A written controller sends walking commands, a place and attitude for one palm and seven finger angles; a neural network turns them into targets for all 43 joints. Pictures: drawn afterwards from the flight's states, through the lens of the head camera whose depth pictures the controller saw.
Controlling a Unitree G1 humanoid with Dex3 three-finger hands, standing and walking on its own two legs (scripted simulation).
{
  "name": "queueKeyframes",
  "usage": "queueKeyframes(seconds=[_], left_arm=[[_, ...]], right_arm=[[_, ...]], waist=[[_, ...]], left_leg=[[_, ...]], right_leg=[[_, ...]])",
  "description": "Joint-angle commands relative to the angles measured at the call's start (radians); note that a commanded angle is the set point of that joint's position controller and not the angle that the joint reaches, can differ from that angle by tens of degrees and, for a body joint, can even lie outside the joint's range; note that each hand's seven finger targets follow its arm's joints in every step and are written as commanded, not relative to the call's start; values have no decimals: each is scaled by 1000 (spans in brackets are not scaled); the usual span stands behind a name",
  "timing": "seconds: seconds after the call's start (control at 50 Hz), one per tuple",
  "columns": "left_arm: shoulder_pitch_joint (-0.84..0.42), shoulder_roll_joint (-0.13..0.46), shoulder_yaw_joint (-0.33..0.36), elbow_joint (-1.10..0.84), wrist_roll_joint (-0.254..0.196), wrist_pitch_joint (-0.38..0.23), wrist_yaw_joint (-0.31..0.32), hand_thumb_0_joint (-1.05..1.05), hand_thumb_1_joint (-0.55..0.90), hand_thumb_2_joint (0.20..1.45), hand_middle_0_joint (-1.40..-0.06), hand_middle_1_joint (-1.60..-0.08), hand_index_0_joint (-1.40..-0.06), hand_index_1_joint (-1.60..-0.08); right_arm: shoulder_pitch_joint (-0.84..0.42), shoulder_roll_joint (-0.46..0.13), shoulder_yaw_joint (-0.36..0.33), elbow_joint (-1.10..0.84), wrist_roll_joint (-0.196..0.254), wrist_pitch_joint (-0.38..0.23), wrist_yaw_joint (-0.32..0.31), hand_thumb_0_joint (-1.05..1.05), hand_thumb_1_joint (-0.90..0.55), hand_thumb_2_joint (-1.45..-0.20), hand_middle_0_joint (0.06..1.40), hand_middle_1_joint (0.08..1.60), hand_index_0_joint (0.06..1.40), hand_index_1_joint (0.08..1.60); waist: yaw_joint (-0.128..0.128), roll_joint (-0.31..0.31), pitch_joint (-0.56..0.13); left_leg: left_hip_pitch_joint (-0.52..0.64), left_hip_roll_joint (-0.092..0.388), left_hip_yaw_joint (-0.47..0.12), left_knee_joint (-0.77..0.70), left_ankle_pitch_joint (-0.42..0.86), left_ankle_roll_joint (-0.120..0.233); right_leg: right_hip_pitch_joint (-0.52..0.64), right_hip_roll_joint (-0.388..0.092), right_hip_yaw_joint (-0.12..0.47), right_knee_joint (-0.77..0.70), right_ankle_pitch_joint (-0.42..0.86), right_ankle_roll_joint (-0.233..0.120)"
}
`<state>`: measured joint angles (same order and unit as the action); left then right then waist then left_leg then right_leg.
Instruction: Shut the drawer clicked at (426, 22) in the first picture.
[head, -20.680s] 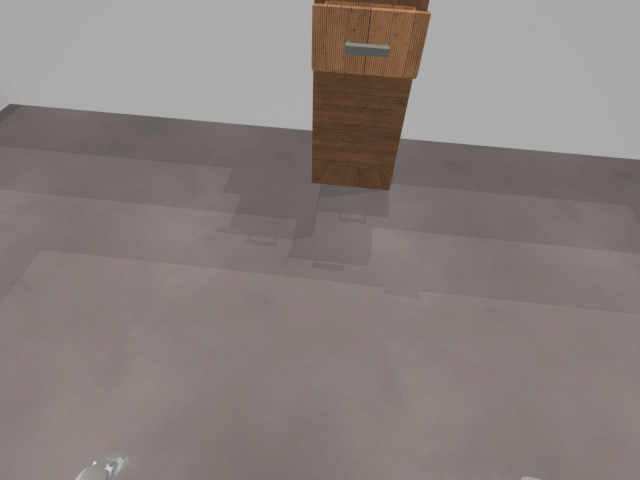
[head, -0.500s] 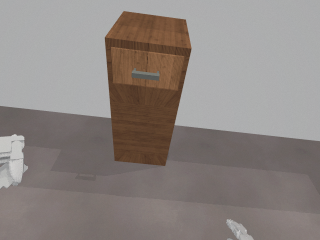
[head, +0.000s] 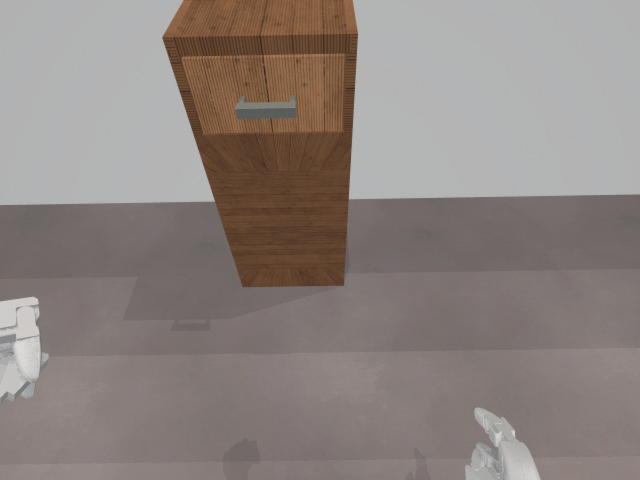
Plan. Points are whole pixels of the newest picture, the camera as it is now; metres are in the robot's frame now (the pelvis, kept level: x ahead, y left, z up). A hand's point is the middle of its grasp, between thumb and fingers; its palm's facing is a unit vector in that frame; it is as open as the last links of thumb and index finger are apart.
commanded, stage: stop stepping back and stand still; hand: left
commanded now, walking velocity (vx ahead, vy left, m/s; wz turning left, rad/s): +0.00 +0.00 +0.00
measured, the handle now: (267, 105) +0.82 +0.15 +0.01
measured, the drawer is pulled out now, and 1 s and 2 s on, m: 0.00 0.00 0.00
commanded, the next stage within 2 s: let the arm hang, fingers relaxed in 0.38 s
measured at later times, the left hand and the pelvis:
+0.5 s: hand (88, 359) +0.20 +0.22 +0.14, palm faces +0.30 -0.81 -0.50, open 3.2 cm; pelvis +0.01 -0.02 +0.01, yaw +1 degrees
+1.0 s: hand out of the picture -0.06 +0.20 -0.17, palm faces +0.07 -0.97 -0.23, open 4.7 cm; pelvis -0.02 +0.01 +0.01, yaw +3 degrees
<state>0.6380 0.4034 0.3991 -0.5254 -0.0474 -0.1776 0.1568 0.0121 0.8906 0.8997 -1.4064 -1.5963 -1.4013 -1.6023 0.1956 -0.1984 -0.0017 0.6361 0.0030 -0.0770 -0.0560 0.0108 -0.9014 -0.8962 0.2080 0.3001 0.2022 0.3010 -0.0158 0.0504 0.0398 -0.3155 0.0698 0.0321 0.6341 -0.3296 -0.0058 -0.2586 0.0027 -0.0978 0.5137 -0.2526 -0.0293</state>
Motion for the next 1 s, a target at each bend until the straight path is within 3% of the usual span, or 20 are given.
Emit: queueKeyframes(seconds=[0.0,0.04,0.08,0.1,0.14,0.16,0.2,0.28,0.38,0.44,0.46,0.48,0.54,0.58,0.6,0.64,0.7,0.78,0.84,0.98], left_arm=[[-30,172,93,-320,1,-73,16,0,900,900,-1400,-1600,-1400,-1600],[26,162,111,-343,1,-90,24,0,900,900,-1400,-1600,-1400,-1600],[56,164,132,-356,-7,-106,27,0,900,900,-1400,-1600,-1400,-1600],[67,181,149,-352,-5,-108,26,0,900,900,-1400,-1600,-1400,-1600],[52,157,136,-307,7,-112,21,0,900,900,-1400,-1600,-1400,-1600],[38,155,136,-282,11,-116,20,0,900,900,-1400,-1600,-1400,-1600],[29,129,111,-223,6,-119,15,0,900,900,-1400,-1600,-1400,-1600],[36,113,84,-175,-3,-104,9,0,900,900,-1400,-1600,-1400,-1600],[51,137,94,-225,-4,-92,10,0,900,900,-1400,-1600,-1400,-1600],[41,147,98,-265,-3,-93,12,0,900,900,-1400,-1600,-1400,-1600],[-153,40,-301,589,100,63,-137,0,900,900,-1400,-1600,-1400,-1600],[-135,-6,-277,609,84,135,-152,0,900,900,-1360,-1557,-1360,-1557],[-207,-26,-297,701,87,154,-160,0,900,900,-1240,-1427,-1240,-1427],[-282,0,-304,811,90,154,-159,0,900,900,-1160,-1340,-1160,-1340],[-324,6,-311,871,90,159,-156,0,900,900,-1120,-1297,-1120,-1297],[-361,-20,-331,989,81,177,-150,0,900,900,-1040,-1210,-1040,-1210],[-358,-37,-350,1142,71,194,-145,0,900,900,-920,-1080,-920,-1080],[-327,-63,-357,1330,60,188,-141,0,900,900,-760,-907,-760,-907],[-329,-71,-361,1417,59,186,-142,0,900,900,-640,-777,-640,-777],[-304,-104,-369,1554,59,182,-139,0,900,900,-360,-473,-360,-473]], right_arm=[[-88,-112,-51,-158,16,-66,-11,0,-900,-900,200,300,200,300],[-95,-97,-40,-165,7,-68,-18,0,-900,-900,200,300,200,300],[-98,-110,-44,-175,3,-69,-26,0,-900,-900,200,300,200,300],[-101,-125,-52,-178,2,-65,-29,0,-900,-900,200,300,200,300],[-98,-103,-39,-174,6,-61,-27,0,-900,-900,200,300,200,300],[-90,-101,-37,-170,5,-61,-27,0,-900,-900,200,300,200,300],[-76,-106,-47,-167,10,-63,-26,0,-900,-900,200,300,200,300],[-59,-111,-53,-166,11,-55,-18,0,-900,-900,200,300,200,300],[-91,-108,-46,-189,7,-43,-24,0,-900,-900,200,300,200,300],[-96,-107,-41,-197,3,-44,-29,0,-900,-900,200,300,200,300],[-144,-307,-95,35,7,-79,72,0,-900,-900,200,300,200,300],[-51,-238,-92,19,10,-19,73,0,-900,-900,200,300,200,300],[-27,-199,-60,10,-9,19,70,0,-900,-900,200,300,200,300],[-24,-205,-54,18,-21,36,65,0,-900,-900,200,300,200,300],[-18,-196,-53,32,-24,46,64,0,-900,-900,200,300,200,300],[-6,-164,-39,73,-31,65,60,0,-900,-900,200,300,200,300],[-27,-165,-18,126,-36,71,55,0,-900,-900,200,300,200,300],[1,-123,-12,214,-30,80,43,0,-900,-900,200,300,200,300],[50,-107,-14,265,-27,85,38,0,-900,-900,200,300,200,300],[141,-86,-22,361,-22,86,30,0,-900,-900,200,300,200,300]], waist=[[-1,-239,-179],[-6,-148,-152],[5,23,-140],[13,109,-126],[14,180,-77],[13,170,-57],[4,35,-62],[-5,-117,-159],[7,-110,-168],[12,-42,-171],[-25,-4,-85],[-10,-4,-162],[8,-125,-127],[7,-303,-120],[0,-327,-109],[-5,-227,-84],[27,58,-53],[30,143,-44],[23,128,-45],[14,-21,3]], left_leg=[[-70,-27,-22,72,-71,18],[10,-28,-11,-95,79,23],[132,24,-76,-218,390,34],[146,76,-137,-231,435,48],[79,85,-140,-250,451,57],[55,77,-123,-241,448,53],[41,34,-72,-174,391,32],[76,-22,-12,-97,282,14],[103,-14,-17,-157,327,27],[132,0,-30,-176,402,28],[58,29,-68,-14,511,33],[97,29,-69,-37,450,32],[-9,48,-126,-67,252,69],[4,4,-103,-20,250,57],[22,-14,-88,-15,251,47],[58,-10,-88,-56,277,44],[-30,39,-176,-204,272,67],[-28,14,-141,-252,96,47],[-14,16,-145,-277,27,45],[28,26,-150,-323,-11,53]], right_leg=[[197,-254,243,-120,383,-97],[155,-217,183,-53,402,-70],[83,-105,96,24,267,2],[35,-71,72,38,166,21],[57,-42,57,6,129,31],[80,-45,62,-24,156,28],[114,-77,119,-93,264,15],[154,-161,189,-127,442,-8],[162,-136,147,-118,413,14],[157,-112,122,-101,395,20],[-10,-181,64,63,500,-8],[-9,-150,112,36,389,-16],[-23,-131,86,18,125,-10],[-9,-172,123,-25,203,-41],[-24,-188,127,-34,200,-62],[-46,-181,112,-33,144,-55],[56,-101,85,-22,-1,2],[100,-109,100,-111,-50,-18],[104,-109,94,-149,-76,-23],[50,-107,77,-180,-99,-21]])
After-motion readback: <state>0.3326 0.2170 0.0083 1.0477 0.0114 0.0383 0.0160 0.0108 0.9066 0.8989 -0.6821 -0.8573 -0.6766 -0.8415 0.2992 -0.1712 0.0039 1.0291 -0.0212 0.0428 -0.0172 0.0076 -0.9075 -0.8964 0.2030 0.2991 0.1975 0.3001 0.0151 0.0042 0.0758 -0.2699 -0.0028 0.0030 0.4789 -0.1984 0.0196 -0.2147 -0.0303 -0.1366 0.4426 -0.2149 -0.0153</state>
